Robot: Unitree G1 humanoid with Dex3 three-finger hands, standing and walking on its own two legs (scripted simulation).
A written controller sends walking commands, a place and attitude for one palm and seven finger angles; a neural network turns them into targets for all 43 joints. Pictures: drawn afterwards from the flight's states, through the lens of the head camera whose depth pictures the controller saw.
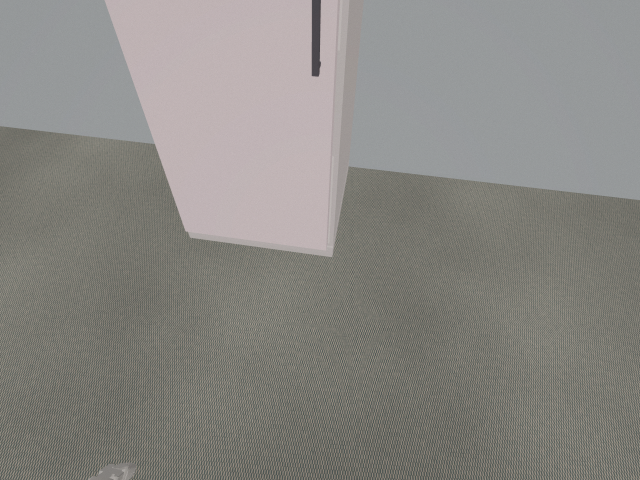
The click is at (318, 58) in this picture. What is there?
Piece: fridge door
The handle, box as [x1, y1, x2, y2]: [312, 0, 320, 76]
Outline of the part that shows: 312,0 312,75 318,76 320,65 320,0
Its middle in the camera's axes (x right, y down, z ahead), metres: -0.01 -0.53 +0.84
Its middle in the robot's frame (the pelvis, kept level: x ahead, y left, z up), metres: +1.01 +0.07 +0.21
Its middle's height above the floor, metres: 0.98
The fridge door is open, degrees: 0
